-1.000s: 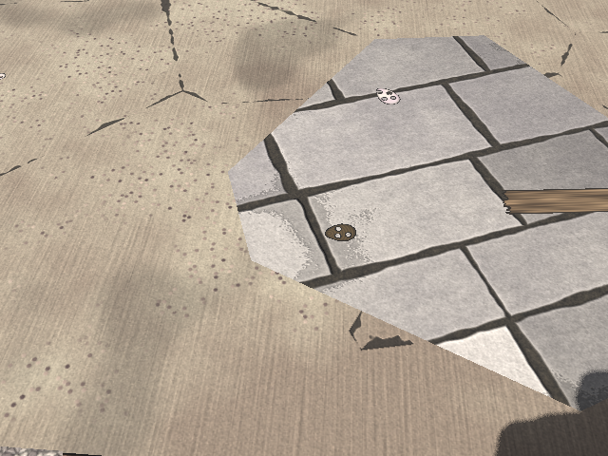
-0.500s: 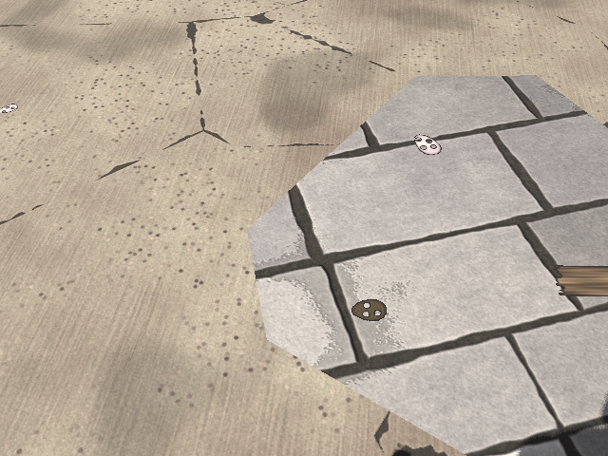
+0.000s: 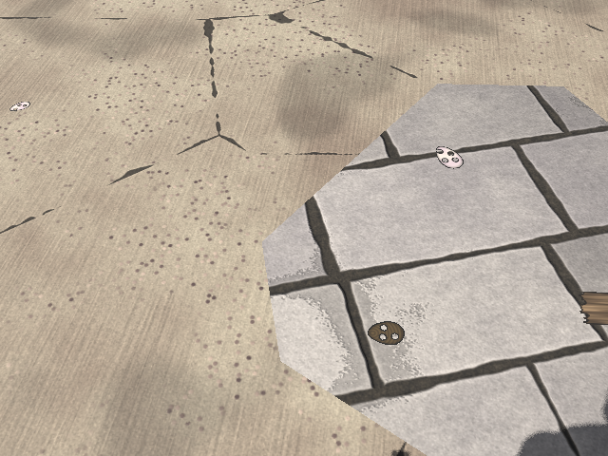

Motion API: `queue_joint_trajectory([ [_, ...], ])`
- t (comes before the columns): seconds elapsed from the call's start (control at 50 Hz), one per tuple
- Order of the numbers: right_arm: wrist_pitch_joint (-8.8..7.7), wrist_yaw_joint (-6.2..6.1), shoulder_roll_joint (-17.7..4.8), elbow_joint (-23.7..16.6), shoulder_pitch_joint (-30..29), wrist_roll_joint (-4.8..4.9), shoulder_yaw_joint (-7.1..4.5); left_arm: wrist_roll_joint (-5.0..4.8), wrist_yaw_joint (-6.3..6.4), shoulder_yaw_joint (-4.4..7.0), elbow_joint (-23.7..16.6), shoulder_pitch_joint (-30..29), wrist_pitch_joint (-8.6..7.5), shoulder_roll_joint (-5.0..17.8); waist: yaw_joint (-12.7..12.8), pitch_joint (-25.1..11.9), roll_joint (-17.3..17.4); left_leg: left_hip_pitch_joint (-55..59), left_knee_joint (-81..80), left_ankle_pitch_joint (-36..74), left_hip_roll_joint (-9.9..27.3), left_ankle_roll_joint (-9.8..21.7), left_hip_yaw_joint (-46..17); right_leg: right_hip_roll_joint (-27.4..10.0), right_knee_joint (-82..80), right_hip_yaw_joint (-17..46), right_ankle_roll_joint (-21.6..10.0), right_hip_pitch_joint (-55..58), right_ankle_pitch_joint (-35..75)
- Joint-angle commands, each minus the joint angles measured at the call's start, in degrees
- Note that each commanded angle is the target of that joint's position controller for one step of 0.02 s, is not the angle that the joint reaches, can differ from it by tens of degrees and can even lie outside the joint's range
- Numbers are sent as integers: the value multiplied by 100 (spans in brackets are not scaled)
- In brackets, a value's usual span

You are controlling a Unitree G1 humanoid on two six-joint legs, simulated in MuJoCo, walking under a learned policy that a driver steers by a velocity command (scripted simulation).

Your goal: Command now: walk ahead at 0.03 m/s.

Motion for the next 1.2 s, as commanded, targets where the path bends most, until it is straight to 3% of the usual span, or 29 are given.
queue_joint_trajectory([
  [0.02,-59,9,-670,-344,3,14,-168,-3,11,153,-322,25,-33,553,33,-516,79,429,-436,2166,208,96,-121,-112,-341,86,-42,387,1629],
  [0.06,-38,-8,-788,-303,142,-36,-230,55,44,219,-273,167,15,669,29,-420,85,455,-559,1469,199,174,-104,-89,-443,67,-106,372,963],
  [0.1,-15,-176,-1214,-232,511,-296,-452,324,214,403,-279,278,60,991,-97,85,224,298,-935,-1157,359,805,-398,17,-308,24,-522,-168,-1328],
  [0.16,-247,-480,-620,-187,834,-313,-270,545,475,214,-523,8,0,189,-305,263,860,821,-1977,-2054,1576,1739,-2072,109,820,-6,-663,-645,-699],
  [0.2,-344,-607,-368,-230,891,-265,-117,550,557,155,-723,-255,-31,57,-360,270,726,1203,-2066,-1485,1872,1689,-2370,-90,1677,396,-662,-1033,-981],
  [0.28,-320,-761,-428,-101,1019,-345,-32,650,422,147,-833,-58,-121,-4,-309,418,398,1456,-1510,-1047,1423,1332,-1498,-151,1567,256,-526,-1188,-977],
  [0.34,-129,-504,-947,-391,-73,-482,-158,542,217,241,-207,1866,-320,51,768,434,-111,-969,43,-1327,581,1317,-412,475,281,-632,-476,1896,233],
  [0.36,-122,-371,-735,-525,-244,-577,-149,653,265,322,144,2953,-407,332,1148,200,-665,-1676,1676,-1149,160,1177,-192,231,-151,-15,-623,2719,-6],
  [0.38,-231,-205,-9,-853,-310,-590,-3,700,373,395,101,3630,-495,1185,1165,-278,-1484,-2682,3786,-1930,-770,701,-418,-1323,-860,2958,-1738,3458,1710],
  [0.4,-400,-117,206,-1130,-729,-373,111,716,332,335,65,3470,-576,1130,1141,694,-873,-4607,3920,-1571,-589,699,-1696,-2445,-1480,4543,-2477,3256,591],
  [0.42,-441,-219,-102,-985,-862,-378,73,591,287,208,52,2604,-555,752,760,1181,-190,-5028,4312,-882,-40,608,-1781,-2575,-1472,4053,-2352,2886,221],
  [0.44,-463,-307,-399,-766,-488,-451,-9,538,286,75,-60,2042,-494,357,414,803,277,-4409,4241,-320,160,489,-1369,-2052,-1084,3138,-2053,2344,342],
  [0.46,-401,-518,-764,-739,-354,634,-194,-370,310,272,-115,1579,-308,887,115,766,20,-4146,3715,-294,158,405,-1020,-1853,-866,2802,-1721,2309,2828],
  [0.5,-345,-471,-610,-718,-690,537,-141,-252,432,44,62,1571,-223,244,17,747,-72,-3186,2421,677,392,305,-814,-1304,-1039,1613,-1105,1335,2478],
  [0.54,-367,-266,19,-759,-1064,48,20,-156,668,49,232,1555,-196,267,122,783,-194,-1264,440,3297,-106,277,-117,-301,-1031,477,-789,-243,1329],
  [0.56,-369,-143,191,-668,-928,-62,55,-80,717,86,340,1715,-199,348,190,595,-238,-241,72,4554,-325,342,20,-225,-993,321,-757,-836,662],
  [0.64,-175,-1,-141,-1027,-1673,89,48,-142,694,125,472,1867,-140,349,355,654,-314,-603,-682,4343,-126,493,-354,-577,-304,740,-813,-73,-101],
  [0.7,-326,64,-222,-993,-1971,78,95,-100,739,116,592,2359,8,286,592,750,-21,-1476,-1544,3900,159,471,-491,-780,757,1033,-828,1333,576],
  [0.72,-364,52,-324,-812,-1515,69,57,-43,718,141,621,2345,41,394,417,572,-52,-1147,-1660,3783,190,506,-473,-768,1415,1057,-873,1443,1213],
  [0.76,-335,-52,-679,-12,660,7,-171,96,513,154,633,2026,15,424,-641,-457,292,1934,-1417,4433,236,869,-333,-223,4107,568,-697,-69,1675],
  [0.78,-266,-62,-887,271,1404,-95,-147,71,399,62,582,2368,-88,-35,-631,-1228,1312,4129,240,6584,1155,1358,-1015,340,6565,392,-437,-2229,-2417],
  [0.8,-240,-166,-833,41,1424,-145,-123,-209,378,45,346,2400,-298,343,-814,-1940,1513,4914,394,5871,1771,1899,-1915,152,6073,1602,-490,-3002,-1992],
  [0.82,-174,-263,-1202,51,1142,-75,-270,-360,363,70,158,2170,-365,532,-594,-1881,1419,4805,-275,3347,2086,2412,-2731,-70,6017,1397,-297,-3768,-1572],
  [0.84,-133,-362,-1248,38,951,-110,-278,-362,444,65,-90,1709,-380,610,-407,-1678,858,4167,-1070,983,2241,2403,-3550,-287,6035,1014,-215,-4169,-1016],
  [0.86,-128,-407,-842,-244,63,-93,-133,-197,575,154,-57,1452,-259,748,-66,-1057,-253,2546,-1690,830,2061,2184,-3323,-515,5390,864,5,-3631,-197],
  [0.92,-239,-316,-570,-203,-658,-104,-23,53,686,122,78,1643,107,312,533,-160,-102,-166,-2094,1296,1726,1934,-2452,-1015,4149,1085,380,-2330,-218],
  [0.96,-305,-384,-752,24,-340,-145,-84,82,695,145,-57,1237,101,343,379,-83,287,-493,-2263,1470,1253,1666,-1570,-967,3426,953,304,-2094,546],
  [1.02,-316,-522,-865,260,13,-62,-134,70,623,113,-201,506,47,246,89,-49,222,-52,-2355,1748,977,1392,-813,-842,2064,794,23,-2083,1679],
  [1.2,-93,-545,-1150,598,564,65,-247,-7,326,88,-798,-772,91,382,-263,250,252,1964,-1862,1699,1408,856,-256,-400,592,347,-442,-2427,884],
])
Keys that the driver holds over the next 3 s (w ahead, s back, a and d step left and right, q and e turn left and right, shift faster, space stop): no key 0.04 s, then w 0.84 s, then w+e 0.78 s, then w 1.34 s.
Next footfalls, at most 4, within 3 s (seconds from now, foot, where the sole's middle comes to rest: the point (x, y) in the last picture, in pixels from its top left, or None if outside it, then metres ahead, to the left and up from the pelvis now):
0.76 left None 0.46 0.04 -0.90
1.26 right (407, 396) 0.68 -0.24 -0.90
1.76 left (367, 283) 1.02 -0.16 -0.90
2.26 right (481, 249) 1.14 -0.52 -0.90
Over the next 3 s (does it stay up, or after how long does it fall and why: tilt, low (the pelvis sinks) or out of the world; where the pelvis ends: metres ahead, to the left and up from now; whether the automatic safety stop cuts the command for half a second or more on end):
stays up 1.42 -0.49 -0.12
